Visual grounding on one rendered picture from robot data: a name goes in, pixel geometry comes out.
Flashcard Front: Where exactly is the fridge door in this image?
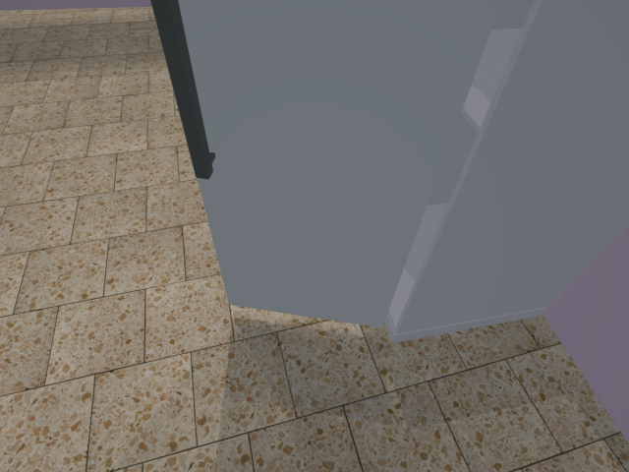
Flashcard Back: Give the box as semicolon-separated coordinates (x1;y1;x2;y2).
178;0;502;328

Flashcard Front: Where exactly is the handle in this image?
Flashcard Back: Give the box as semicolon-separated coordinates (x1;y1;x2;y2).
150;0;215;179

